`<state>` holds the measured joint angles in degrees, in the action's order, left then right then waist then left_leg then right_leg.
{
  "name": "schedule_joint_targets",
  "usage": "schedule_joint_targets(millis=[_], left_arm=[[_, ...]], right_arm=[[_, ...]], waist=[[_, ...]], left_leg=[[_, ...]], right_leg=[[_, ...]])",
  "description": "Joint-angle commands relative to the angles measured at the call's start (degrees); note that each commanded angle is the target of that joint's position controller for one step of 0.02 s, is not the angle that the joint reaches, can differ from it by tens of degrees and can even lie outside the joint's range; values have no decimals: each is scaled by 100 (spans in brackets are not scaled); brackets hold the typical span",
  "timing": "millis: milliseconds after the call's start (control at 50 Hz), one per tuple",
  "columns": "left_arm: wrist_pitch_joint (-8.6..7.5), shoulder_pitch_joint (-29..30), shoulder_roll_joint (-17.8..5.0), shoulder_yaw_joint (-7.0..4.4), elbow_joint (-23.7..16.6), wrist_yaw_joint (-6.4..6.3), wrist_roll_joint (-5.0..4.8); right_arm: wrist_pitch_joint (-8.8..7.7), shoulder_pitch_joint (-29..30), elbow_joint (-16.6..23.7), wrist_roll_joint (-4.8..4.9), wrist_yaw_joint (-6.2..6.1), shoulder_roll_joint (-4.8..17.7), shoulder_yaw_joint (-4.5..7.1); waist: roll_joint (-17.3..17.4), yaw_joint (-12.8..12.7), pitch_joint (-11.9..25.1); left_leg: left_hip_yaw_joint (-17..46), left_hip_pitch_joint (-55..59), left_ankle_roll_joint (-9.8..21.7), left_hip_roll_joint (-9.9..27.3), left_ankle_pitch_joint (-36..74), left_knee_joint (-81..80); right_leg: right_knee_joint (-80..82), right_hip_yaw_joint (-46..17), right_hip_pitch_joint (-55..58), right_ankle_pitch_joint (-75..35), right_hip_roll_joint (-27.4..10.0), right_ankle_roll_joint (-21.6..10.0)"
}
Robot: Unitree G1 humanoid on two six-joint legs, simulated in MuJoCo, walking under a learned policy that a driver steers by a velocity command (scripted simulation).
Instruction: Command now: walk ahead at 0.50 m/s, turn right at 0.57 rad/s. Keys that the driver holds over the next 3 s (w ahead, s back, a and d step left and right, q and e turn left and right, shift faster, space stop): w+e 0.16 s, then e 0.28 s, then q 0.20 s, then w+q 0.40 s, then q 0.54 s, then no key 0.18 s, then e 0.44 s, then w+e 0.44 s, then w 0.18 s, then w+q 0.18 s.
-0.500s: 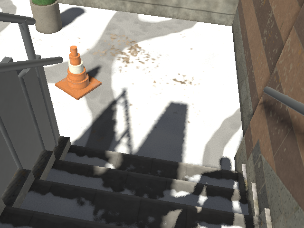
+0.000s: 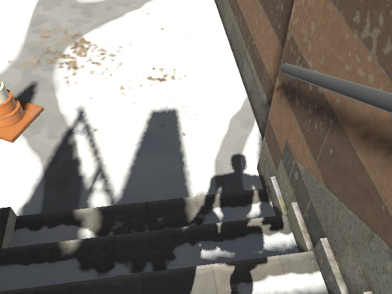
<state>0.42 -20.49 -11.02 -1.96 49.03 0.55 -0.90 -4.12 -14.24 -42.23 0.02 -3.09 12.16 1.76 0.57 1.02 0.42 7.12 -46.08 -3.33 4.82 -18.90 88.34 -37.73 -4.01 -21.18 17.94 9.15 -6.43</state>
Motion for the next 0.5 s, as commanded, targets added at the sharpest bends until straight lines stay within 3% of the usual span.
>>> schedule_joint_targets(millis=[20, 40, 60, 80, 100, 120, 140, 160, 180, 200, 220, 240, 260, 280, 300, 320, 340, 360, 380, 400, 420, 440, 460, 480, 500], left_arm=[[-265, 754, -647, -140, -689, -302, 3], [-222, 566, -855, -193, -572, -360, 130], [-269, -41, -690, -189, -356, -429, 41], [-295, -383, -512, -141, -278, -449, -132], [-285, -310, -360, -91, -374, -514, -214], [-239, -407, -351, -82, -376, -524, -246], [-167, -312, -467, -98, -426, -554, -168], [-80, -287, -549, -128, -396, -568, -96], [-2, -298, -607, -109, -390, -665, -70], [70, -278, -493, -83, -448, -723, -91], [139, -321, -431, -54, -479, -785, -116], [188, -308, -380, -39, -499, -872, -138], [231, -295, -307, -8, -441, -861, -101], [223, -416, -114, 70, -297, -755, -14], [179, -848, 236, 101, -214, -517, 3], [88, -1475, -47, 45, -395, -362, -241], [4, -1508, -258, 8, -451, -309, -323], [27, -987, -462, -48, -480, -342, -219], [121, 83, -543, -40, -1056, -489, -347], [326, 696, -760, -87, -1191, -637, -286], [501, 819, -729, -88, -1298, -695, -175], [641, 591, -657, -105, -1277, -740, -107], [619, 498, -542, -97, -1284, -740, -92], [557, 531, -351, -14, -1370, -724, -110], [501, 444, -398, -26, -1392, -672, -145]], right_arm=[[-32, -283, 481, -330, 1, 274, 130], [-104, -976, 131, -153, 124, 287, 161], [-163, -601, 223, -63, 191, 616, 282], [-169, 17, 487, -66, 221, 695, 286], [-165, 637, 773, -159, 241, 677, 256], [-152, 1054, 974, -273, 285, 469, 201], [-152, 1236, 1098, -284, 349, 316, 158], [-93, 1139, 1130, -244, 404, 295, 181], [-27, 873, 1154, -182, 456, 291, 189], [32, 640, 1087, -129, 472, 352, 203], [31, 445, 998, -59, 492, 385, 199], [-7, 150, 835, -3, 517, 457, 256], [-31, -541, 529, 5, 532, 448, 325], [-16, -1432, 179, -45, 518, 502, 398], [-7, -2400, -187, -159, 517, 836, 437], [-6, -2293, -153, -16, 511, 1107, 426], [63, -2224, -208, 132, 485, 1241, 440], [143, -1980, -59, 52, 435, 1154, 371], [177, -1262, -18, -158, 325, 1460, 415], [257, -588, 156, -333, 223, 1060, 238], [321, -199, 184, -393, 164, 899, 72], [357, 188, 299, -380, 177, 814, -87], [364, 244, 253, -245, 157, 638, -188], [385, 36, 201, -244, 147, 621, -273], [388, -235, 142, -207, 117, 610, -302]], waist=[[-262, 422, 156], [-547, 529, 729], [-484, 212, 547], [-445, 8, 276], [-145, -61, -134], [-82, -257, -112], [-198, -343, -67], [-536, -360, 109], [-693, -191, 98], [-754, -145, 11], [-672, -155, -159], [-536, -57, -238], [-408, 165, -192], [-120, 465, -108], [1193, 540, 541], [2108, 210, 1035], [2452, 151, 1122], [1648, 258, 976], [1299, 59, 790], [556, 9, 209], [389, -162, -121], [477, -355, -176], [545, -390, -337], [586, -321, -241], [369, -359, -213]], left_leg=[[-338, 1193, -174, -76, 2047, -2456], [-412, 1851, -172, -214, 3042, -1838], [163, 576, -110, -55, 3889, -2240], [323, -216, 17, -78, 3636, -2834], [312, 145, 13, -156, 4296, -4185], [150, 833, 56, -398, 4560, -4919], [-23, 1629, 60, -563, 4815, -5510], [-95, 2269, 35, -659, 4879, -5435], [221, 2541, 84, -566, 4670, -5457], [435, 2392, 162, -387, 4463, -5863], [529, 2308, 226, -213, 4167, -6500], [570, 2609, 254, -33, 4681, -7285], [311, 3508, 208, 52, 5084, -7733], [100, 4731, 100, 183, 5299, -7541], [367, 6864, 168, 788, 7891, -5760], [1232, 7680, 690, 1548, 8460, -4888], [1650, 7551, 1112, 1967, 7627, -5063], [1369, 6880, 1257, 1933, 6770, -5259], [2210, 5479, 1815, 2312, 3423, -6272], [2087, 4058, 1989, 2261, 2320, -6926], [1810, 2960, 1855, 1998, 2158, -7105], [1241, 2350, 1696, 1601, 2393, -7100], [743, 2064, 1449, 1161, 2687, -6875], [431, 2188, 1342, 890, 3432, -6776], [155, 2287, 1298, 548, 3498, -6663]], right_leg=[[1025, -1562, -1421, -2630, -1055, -1199], [718, -1515, -1283, -2825, -1081, -1163], [212, -1807, -318, -1703, -1050, -1160], [22, -2169, 226, -1169, -1145, -1204], [-209, -1969, -381, -149, -833, -1096], [-214, -1942, -621, 41, -647, -962], [-315, -1730, -1070, 360, -460, -824], [-426, -1702, -1291, 380, -466, -780], [-780, -1898, -1261, 643, -436, -738], [-1133, -2006, -827, 589, -442, -690], [-1535, -2110, -306, 438, -411, -603], [-2181, -2095, -97, 366, -310, -409], [-2896, -1914, -367, 120, -161, -200], [-3900, -1624, -1124, 696, 117, 16], [-5992, -1197, -2950, 3266, 678, 328], [-7949, -1256, -4110, 3778, 638, 654], [-8799, -1129, -4839, 3346, 329, 755], [-9370, -877, -4911, 3026, 153, 836], [-9224, -450, -4794, 1715, -319, 825], [-9273, -379, -4397, 1219, -442, 891], [-9548, -324, -3785, 908, -399, 878], [-9767, -125, -3314, 766, -303, 965], [-9583, -340, -3258, 522, -256, 981], [-9608, -277, -3282, 421, -124, 1017], [-8944, -362, -3211, -239, -65, 1006]])
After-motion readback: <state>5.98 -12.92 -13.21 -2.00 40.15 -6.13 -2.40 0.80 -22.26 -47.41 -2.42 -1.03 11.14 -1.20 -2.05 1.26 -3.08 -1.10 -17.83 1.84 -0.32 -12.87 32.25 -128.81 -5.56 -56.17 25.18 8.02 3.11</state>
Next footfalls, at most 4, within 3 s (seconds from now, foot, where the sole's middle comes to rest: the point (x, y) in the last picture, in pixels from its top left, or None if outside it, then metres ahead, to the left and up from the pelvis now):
0.28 left None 0.32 0.17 -0.93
0.88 right None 0.18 -0.11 -0.76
1.22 left None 0.32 0.10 -0.93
1.98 right None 0.35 -0.14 -0.93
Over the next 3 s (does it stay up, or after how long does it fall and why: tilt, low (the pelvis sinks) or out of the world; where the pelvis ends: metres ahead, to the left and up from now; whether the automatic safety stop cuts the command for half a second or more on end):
stays up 0.56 -0.11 -0.33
